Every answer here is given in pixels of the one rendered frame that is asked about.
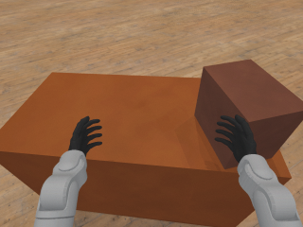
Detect carton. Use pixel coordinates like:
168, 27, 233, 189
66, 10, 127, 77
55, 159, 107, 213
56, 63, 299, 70
194, 59, 303, 169

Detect pedestal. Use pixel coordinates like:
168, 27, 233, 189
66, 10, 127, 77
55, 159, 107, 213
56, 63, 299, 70
0, 72, 292, 227

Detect robot left forearm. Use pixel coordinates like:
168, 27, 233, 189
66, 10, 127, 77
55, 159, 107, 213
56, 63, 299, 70
33, 149, 87, 227

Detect right robot hand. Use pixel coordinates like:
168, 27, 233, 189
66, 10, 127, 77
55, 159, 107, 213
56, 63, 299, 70
214, 114, 257, 163

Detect robot right forearm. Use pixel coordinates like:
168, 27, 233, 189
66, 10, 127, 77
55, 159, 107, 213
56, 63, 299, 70
237, 154, 303, 227

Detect left robot hand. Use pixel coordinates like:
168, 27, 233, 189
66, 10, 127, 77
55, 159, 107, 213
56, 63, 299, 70
68, 116, 102, 157

